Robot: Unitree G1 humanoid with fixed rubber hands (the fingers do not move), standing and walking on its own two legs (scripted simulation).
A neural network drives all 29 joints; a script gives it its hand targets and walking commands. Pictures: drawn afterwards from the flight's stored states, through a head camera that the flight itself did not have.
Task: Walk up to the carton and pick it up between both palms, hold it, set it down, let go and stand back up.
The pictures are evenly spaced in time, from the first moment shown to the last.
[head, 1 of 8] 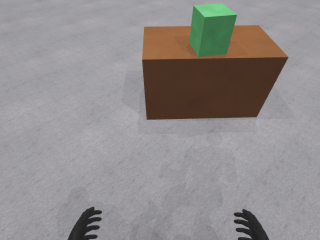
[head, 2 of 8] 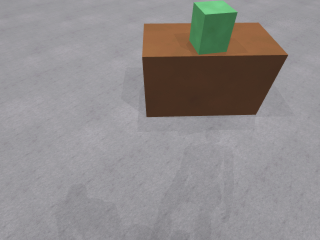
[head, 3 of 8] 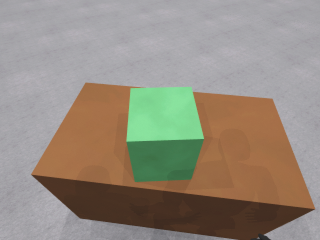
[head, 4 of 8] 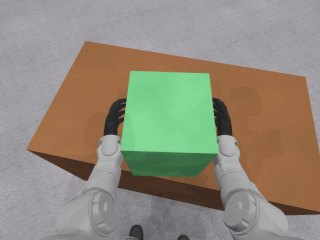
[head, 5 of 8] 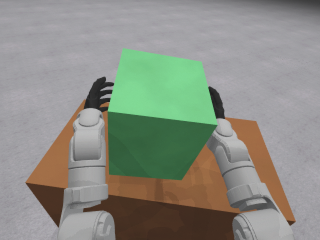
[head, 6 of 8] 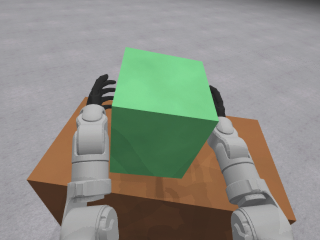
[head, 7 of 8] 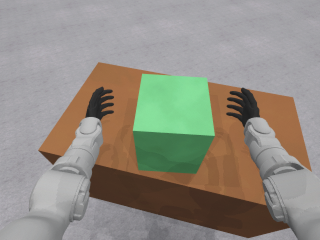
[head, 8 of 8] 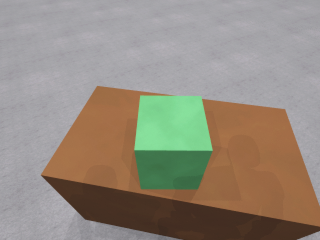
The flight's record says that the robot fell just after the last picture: no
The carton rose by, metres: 0.22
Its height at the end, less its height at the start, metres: +0.00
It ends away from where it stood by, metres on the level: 0.00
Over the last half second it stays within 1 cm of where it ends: yes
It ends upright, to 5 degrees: yes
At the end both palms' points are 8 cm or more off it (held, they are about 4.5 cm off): yes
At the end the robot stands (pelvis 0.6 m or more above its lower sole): yes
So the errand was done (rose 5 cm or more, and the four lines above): yes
